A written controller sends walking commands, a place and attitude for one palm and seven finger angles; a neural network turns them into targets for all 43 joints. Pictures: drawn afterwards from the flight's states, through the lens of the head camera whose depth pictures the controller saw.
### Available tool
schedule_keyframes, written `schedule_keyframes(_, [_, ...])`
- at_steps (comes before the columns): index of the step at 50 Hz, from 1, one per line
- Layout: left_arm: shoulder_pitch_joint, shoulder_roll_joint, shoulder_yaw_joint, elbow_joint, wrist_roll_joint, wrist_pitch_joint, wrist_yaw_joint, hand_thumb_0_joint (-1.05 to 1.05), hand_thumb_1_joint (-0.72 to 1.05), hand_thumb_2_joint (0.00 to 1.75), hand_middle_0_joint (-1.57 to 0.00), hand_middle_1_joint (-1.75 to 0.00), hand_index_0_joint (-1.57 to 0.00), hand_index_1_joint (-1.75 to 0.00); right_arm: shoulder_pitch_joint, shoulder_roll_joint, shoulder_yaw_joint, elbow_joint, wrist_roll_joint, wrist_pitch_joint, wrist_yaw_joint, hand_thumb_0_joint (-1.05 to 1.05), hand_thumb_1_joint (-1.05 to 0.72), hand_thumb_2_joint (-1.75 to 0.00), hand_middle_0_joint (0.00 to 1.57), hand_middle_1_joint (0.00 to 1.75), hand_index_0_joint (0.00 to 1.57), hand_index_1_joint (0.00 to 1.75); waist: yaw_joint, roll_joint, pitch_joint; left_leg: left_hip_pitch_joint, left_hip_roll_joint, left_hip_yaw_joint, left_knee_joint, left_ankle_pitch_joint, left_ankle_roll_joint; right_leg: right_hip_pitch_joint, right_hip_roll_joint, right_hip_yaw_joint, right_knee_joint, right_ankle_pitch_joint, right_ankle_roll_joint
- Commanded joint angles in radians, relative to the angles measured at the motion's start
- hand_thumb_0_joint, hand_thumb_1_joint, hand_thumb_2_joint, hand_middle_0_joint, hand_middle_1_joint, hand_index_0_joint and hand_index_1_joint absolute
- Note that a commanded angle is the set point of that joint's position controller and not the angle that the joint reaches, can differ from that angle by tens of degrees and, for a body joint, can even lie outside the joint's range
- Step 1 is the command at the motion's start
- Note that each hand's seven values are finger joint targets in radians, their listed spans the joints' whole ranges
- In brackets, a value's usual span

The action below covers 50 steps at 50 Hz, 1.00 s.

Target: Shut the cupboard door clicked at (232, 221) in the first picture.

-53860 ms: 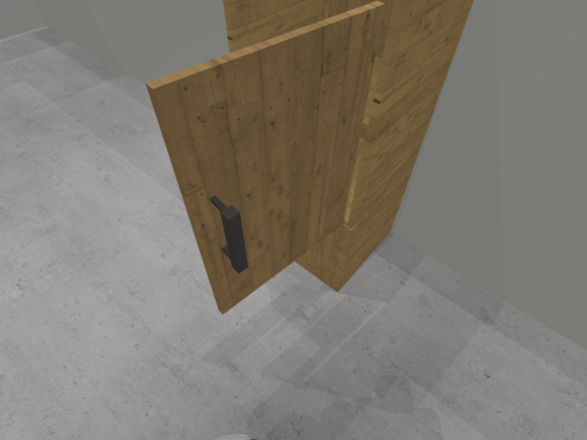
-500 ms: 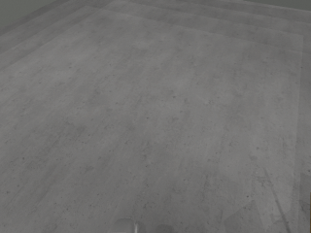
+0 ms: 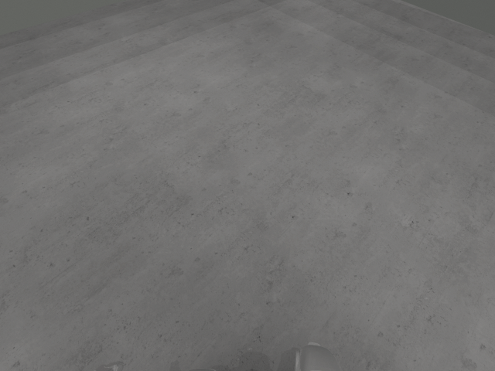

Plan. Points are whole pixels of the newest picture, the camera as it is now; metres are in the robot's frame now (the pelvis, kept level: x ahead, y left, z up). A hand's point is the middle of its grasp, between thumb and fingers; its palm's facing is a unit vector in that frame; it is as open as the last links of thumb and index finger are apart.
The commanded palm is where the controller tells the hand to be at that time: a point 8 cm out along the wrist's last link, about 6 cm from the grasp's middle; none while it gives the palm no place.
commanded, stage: turn to face it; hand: left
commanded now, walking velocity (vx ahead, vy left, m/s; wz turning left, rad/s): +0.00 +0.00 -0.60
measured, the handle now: out of the picture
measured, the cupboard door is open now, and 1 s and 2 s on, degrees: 29 29 29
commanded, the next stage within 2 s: none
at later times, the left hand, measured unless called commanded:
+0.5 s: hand (179, 332) +0.20 +0.15 -0.17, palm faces -0.14 -0.97 -0.21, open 7.3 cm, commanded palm none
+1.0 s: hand (221, 267) +0.33 +0.08 -0.15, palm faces -0.48 -0.83 -0.28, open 7.4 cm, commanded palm none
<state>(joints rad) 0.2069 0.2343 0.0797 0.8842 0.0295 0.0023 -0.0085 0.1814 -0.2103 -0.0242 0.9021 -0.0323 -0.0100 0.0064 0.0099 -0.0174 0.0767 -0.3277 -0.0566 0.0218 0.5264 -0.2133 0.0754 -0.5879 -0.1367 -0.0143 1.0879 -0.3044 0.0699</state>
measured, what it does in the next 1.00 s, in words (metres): walks ahead, turning right: right foot, then left foot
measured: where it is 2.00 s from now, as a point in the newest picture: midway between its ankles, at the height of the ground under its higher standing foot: outside the picture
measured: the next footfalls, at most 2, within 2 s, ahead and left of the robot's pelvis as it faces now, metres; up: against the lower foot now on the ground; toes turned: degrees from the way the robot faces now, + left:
right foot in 0.18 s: +0.17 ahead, -0.16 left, +0.00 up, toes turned -6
left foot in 0.52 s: +0.21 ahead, +0.08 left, +0.00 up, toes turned -13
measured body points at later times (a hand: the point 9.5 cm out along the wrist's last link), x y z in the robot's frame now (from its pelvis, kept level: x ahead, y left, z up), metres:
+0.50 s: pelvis +0.12 -0.04 +0.00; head +0.16 -0.03 +0.45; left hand +0.21 +0.20 -0.15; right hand +0.15 -0.29 -0.14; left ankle +0.15 +0.09 -0.72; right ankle +0.13 -0.15 -0.73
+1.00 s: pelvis +0.14 -0.05 +0.00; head +0.18 -0.09 +0.44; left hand +0.36 +0.12 -0.13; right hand +0.07 -0.33 -0.15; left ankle +0.18 +0.08 -0.67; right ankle +0.08 -0.14 -0.73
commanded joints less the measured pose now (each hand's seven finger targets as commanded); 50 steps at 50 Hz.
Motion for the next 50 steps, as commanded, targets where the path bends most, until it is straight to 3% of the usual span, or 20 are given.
schedule_keyframes(1, [0.059, 0.019, -0.01, -0.032, 0.001, -0.003, 0.004, 0.0, 0.9, 0.9, -0.2, -0.3, -0.2, -0.3, 0.067, -0.124, -0.041, -0.025, 0.007, -0.028, -0.024, 0.0, -0.9, -0.9, 0.2, 0.3, 0.2, 0.3, -0.013, 0.098, -0.093, 0.075, 0.26, -0.2, -0.261, 0.073, 0.119, 0.083, 0.021, -0.014, -0.202, 0.059, -0.003])
schedule_keyframes(7, [0.142, 0.043, -0.016, 0.026, -0.001, -0.016, 0.008, 0.0, 0.9, 0.9, -0.2, -0.3, -0.2, -0.3, 0.076, -0.089, -0.032, 0.036, 0.015, -0.015, -0.03, 0.0, -0.9, -0.9, 0.2, 0.3, 0.2, 0.3, 0.038, 0.053, -0.052, 0.007, 0.214, -0.041, -0.067, 0.068, 0.014, 0.424, 0.093, -0.002, -0.591, 0.211, -0.037])
schedule_keyframes(10, [0.19, 0.17, 0.007, 0.032, -0.004, -0.027, 0.015, 0.0, 0.9, 0.9, -0.2, -0.3, -0.2, -0.3, 0.125, -0.032, -0.028, 0.018, 0.02, 0.002, -0.028, 0.0, -0.9, -0.9, 0.2, 0.3, 0.2, 0.3, 0.029, -0.209, -0.097, -0.123, 0.038, 0.073, 0.343, -0.432, -0.089, 0.501, -0.235, 0.44, -0.772, 0.524, -0.267])
schedule_keyframes(11, [0.16, 0.156, 0.013, 0.032, -0.006, -0.033, 0.024, 0.0, 0.9, 0.9, -0.2, -0.3, -0.2, -0.3, 0.124, -0.052, -0.025, 0.019, 0.017, 0.009, -0.037, 0.0, -0.9, -0.9, 0.2, 0.3, 0.2, 0.3, 0.018, -0.318, -0.152, -0.157, 0.068, 0.0, 0.446, -0.419, -0.094, 0.533, -0.217, 0.491, -0.786, 0.577, -0.305])
schedule_keyframes(15, [0.089, 0.104, 0.028, 0.012, -0.004, -0.013, 0.04, 0.0, 0.9, 0.9, -0.2, -0.3, -0.2, -0.3, 0.055, -0.04, -0.028, 0.017, 0.024, 0.017, -0.039, 0.0, -0.9, -0.9, 0.2, 0.3, 0.2, 0.3, 0.006, -0.067, -0.187, -0.177, 0.093, -0.027, 0.503, -0.279, -0.117, 0.545, -0.126, 0.312, -0.712, 0.686, -0.286])
schedule_keyframes(21, [0.047, 0.135, 0.042, -0.005, -0.001, 0.01, 0.031, 0.0, 0.9, 0.9, -0.2, -0.3, -0.2, -0.3, 0.036, -0.03, -0.033, -0.025, 0.027, 0.028, -0.04, 0.0, -0.9, -0.9, 0.2, 0.3, 0.2, 0.3, 0.003, -0.117, -0.158, -0.062, 0.067, -0.011, 0.228, -0.209, -0.121, 0.426, -0.069, 0.345, -0.715, 0.492, -0.257])
schedule_keyframes(24, [-0.016, 0.128, 0.043, -0.03, -0.011, 0.024, 0.024, 0.0, 0.9, 0.9, -0.2, -0.3, -0.2, -0.3, 0.123, -0.057, -0.036, -0.01, 0.027, 0.014, -0.046, 0.0, -0.9, -0.9, 0.2, 0.3, 0.2, 0.3, -0.05, -0.099, -0.161, 0.18, 0.065, -0.004, -0.05, -0.021, -0.117, 0.257, 0.002, 0.324, -0.656, 0.3, -0.177])
schedule_keyframes(25, [-0.019, 0.091, 0.035, -0.044, -0.019, 0.028, 0.019, 0.0, 0.9, 0.9, -0.2, -0.3, -0.2, -0.3, 0.136, -0.11, -0.042, -0.015, 0.02, 0.003, -0.051, 0.0, -0.9, -0.9, 0.2, 0.3, 0.2, 0.3, -0.056, 0.013, -0.155, 0.279, 0.166, -0.095, -0.163, -0.03, -0.087, 0.138, 0.082, 0.273, -0.58, 0.16, -0.134])
schedule_keyframes(26, [0.0, 0.041, 0.025, -0.062, -0.024, 0.03, 0.008, 0.0, 0.9, 0.9, -0.2, -0.3, -0.2, -0.3, 0.13, -0.205, -0.059, -0.033, 0.006, 0.001, -0.053, 0.0, -0.9, -0.9, 0.2, 0.3, 0.2, 0.3, -0.052, 0.288, -0.127, 0.303, 0.401, -0.331, -0.248, 0.015, 0.006, 0.006, 0.213, 0.13, -0.395, -0.128, -0.08])
schedule_keyframes(27, [-0.026, 0.067, 0.024, -0.085, -0.015, 0.027, 0.002, 0.0, 0.9, 0.9, -0.2, -0.3, -0.2, -0.3, 0.125, -0.222, -0.061, -0.059, 0.006, 0.011, -0.055, 0.0, -0.9, -0.9, 0.2, 0.3, 0.2, 0.3, -0.06, 0.266, -0.082, 0.191, 0.515, -0.39, -0.274, 0.05, 0.094, 0.031, 0.182, 0.048, -0.208, -0.275, -0.055])
schedule_keyframes(32, [-0.013, 0.067, 0.029, -0.057, -0.009, 0.052, -0.028, 0.0, 0.9, 0.9, -0.2, -0.3, -0.2, -0.3, -0.003, -0.173, -0.044, -0.092, -0.002, 0.01, -0.056, 0.0, -0.9, -0.9, 0.2, 0.3, 0.2, 0.3, 0.001, 0.185, -0.064, 0.178, 0.382, -0.082, -0.178, 0.343, 0.075, 0.059, 0.109, -0.004, -0.039, -0.176, -0.02])
schedule_keyframes(37, [-0.066, 0.056, 0.014, -0.09, -0.009, 0.047, -0.032, 0.0, 0.9, 0.9, -0.2, -0.3, -0.2, -0.3, 0.064, -0.2, -0.064, -0.065, -0.001, 0.017, -0.044, 0.0, -0.9, -0.9, 0.2, 0.3, 0.2, 0.3, -0.042, 0.221, -0.086, 0.217, 0.395, 0.001, -0.113, 0.398, 0.058, 0.174, 0.13, -0.075, -0.284, -0.141, -0.031])
schedule_keyframes(40, [-0.014, 0.072, 0.017, -0.083, -0.01, 0.037, -0.032, 0.0, 0.9, 0.9, -0.2, -0.3, -0.2, -0.3, 0.032, -0.223, -0.074, -0.072, 0.004, 0.023, -0.037, 0.0, -0.9, -0.9, 0.2, 0.3, 0.2, 0.3, -0.006, 0.208, -0.107, 0.174, 0.379, 0.052, -0.001, 0.351, 0.002, 0.317, 0.145, -0.1, -0.498, 0.011, -0.051])
schedule_keyframes(41, [0.045, 0.101, 0.025, -0.067, -0.008, 0.028, -0.029, 0.0, 0.9, 0.9, -0.2, -0.3, -0.2, -0.3, 0.019, -0.221, -0.074, -0.079, 0.01, 0.024, -0.032, 0.0, -0.9, -0.9, 0.2, 0.3, 0.2, 0.3, 0.025, 0.147, -0.137, 0.117, 0.343, 0.091, 0.109, 0.275, -0.041, 0.437, 0.133, -0.08, -0.626, 0.138, -0.065])
schedule_keyframes(42, [0.104, 0.198, 0.041, -0.054, 0.001, 0.013, -0.018, 0.0, 0.9, 0.9, -0.2, -0.3, -0.2, -0.3, 0.024, -0.164, -0.068, -0.102, 0.021, 0.027, -0.023, 0.0, -0.9, -0.9, 0.2, 0.3, 0.2, 0.3, 0.049, -0.09, -0.172, -0.068, 0.248, 0.161, 0.319, 0.029, -0.105, 0.608, -0.05, 0.158, -0.711, 0.363, -0.133])
schedule_keyframes(43, [0.143, 0.27, 0.052, -0.038, -0.005, 0.008, -0.004, 0.0, 0.9, 0.9, -0.2, -0.3, -0.2, -0.3, -0.046, -0.112, -0.05, -0.15, 0.021, 0.03, -0.023, 0.0, -0.9, -0.9, 0.2, 0.3, 0.2, 0.3, 0.08, -0.264, -0.137, -0.268, 0.123, 0.123, 0.523, -0.445, -0.142, 0.614, -0.247, 0.4, -0.724, 0.687, -0.253])
schedule_keyframes(44, [0.156, 0.267, 0.051, -0.044, -0.01, 0.013, 0.009, 0.0, 0.9, 0.9, -0.2, -0.3, -0.2, -0.3, -0.086, -0.12, -0.045, -0.163, 0.02, 0.038, -0.034, 0.0, -0.9, -0.9, 0.2, 0.3, 0.2, 0.3, 0.086, -0.18, -0.127, -0.313, 0.139, -0.01, 0.622, -0.42, -0.133, 0.59, -0.249, 0.402, -0.714, 0.689, -0.305])
schedule_keyframes(45, [0.108, 0.244, 0.052, -0.052, -0.006, 0.012, 0.02, 0.0, 0.9, 0.9, -0.2, -0.3, -0.2, -0.3, -0.08, -0.121, -0.045, -0.154, 0.021, 0.036, -0.041, 0.0, -0.9, -0.9, 0.2, 0.3, 0.2, 0.3, 0.058, -0.272, -0.138, -0.37, 0.147, -0.037, 0.67, -0.383, -0.141, 0.606, -0.211, 0.431, -0.709, 0.663, -0.309])
schedule_keyframes(48, [-0.003, 0.186, 0.033, -0.09, -0.008, 0.017, 0.025, 0.0, 0.9, 0.9, -0.2, -0.3, -0.2, -0.3, -0.044, -0.127, -0.043, -0.111, 0.02, 0.035, -0.032, 0.0, -0.9, -0.9, 0.2, 0.3, 0.2, 0.3, 0.008, -0.131, -0.149, -0.266, 0.16, -0.026, 0.602, -0.244, -0.157, 0.532, -0.115, 0.254, -0.666, 0.63, -0.266])
schedule_keyframes(50, [-0.001, 0.193, 0.034, -0.091, -0.004, 0.017, 0.021, 0.0, 0.9, 0.9, -0.2, -0.3, -0.2, -0.3, -0.04, -0.11, -0.04, -0.106, 0.02, 0.04, -0.028, 0.0, -0.9, -0.9, 0.2, 0.3, 0.2, 0.3, 0.01, -0.105, -0.146, -0.21, 0.133, -0.002, 0.502, -0.223, -0.16, 0.485, -0.095, 0.254, -0.673, 0.594, -0.262])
